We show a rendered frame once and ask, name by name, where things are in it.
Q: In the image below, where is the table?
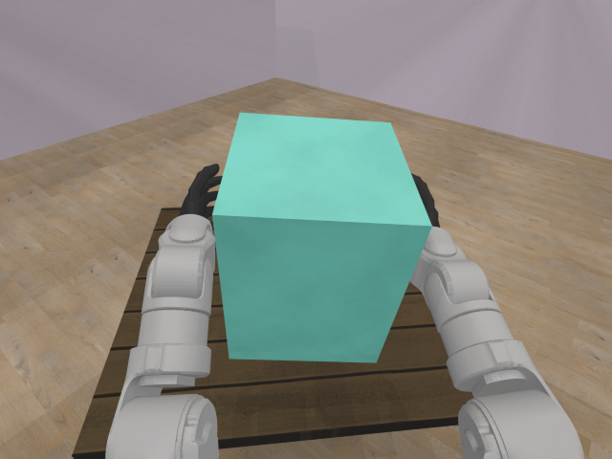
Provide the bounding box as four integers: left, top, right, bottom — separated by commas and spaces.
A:
72, 206, 473, 459

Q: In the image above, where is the left robot hand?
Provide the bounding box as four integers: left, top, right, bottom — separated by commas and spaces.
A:
179, 164, 223, 230

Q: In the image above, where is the robot right upper arm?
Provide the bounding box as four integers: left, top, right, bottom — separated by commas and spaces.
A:
458, 389, 582, 459

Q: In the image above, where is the right robot forearm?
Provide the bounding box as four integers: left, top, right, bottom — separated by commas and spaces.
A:
410, 227, 584, 459

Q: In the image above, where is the robot left upper arm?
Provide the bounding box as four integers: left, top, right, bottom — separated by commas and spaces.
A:
107, 394, 219, 459

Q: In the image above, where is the carton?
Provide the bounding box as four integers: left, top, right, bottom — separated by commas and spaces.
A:
212, 113, 432, 363

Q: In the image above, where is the right robot hand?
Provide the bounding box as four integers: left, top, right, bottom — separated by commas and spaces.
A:
411, 173, 440, 228

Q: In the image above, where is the left robot forearm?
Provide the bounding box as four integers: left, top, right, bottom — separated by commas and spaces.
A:
105, 214, 215, 459

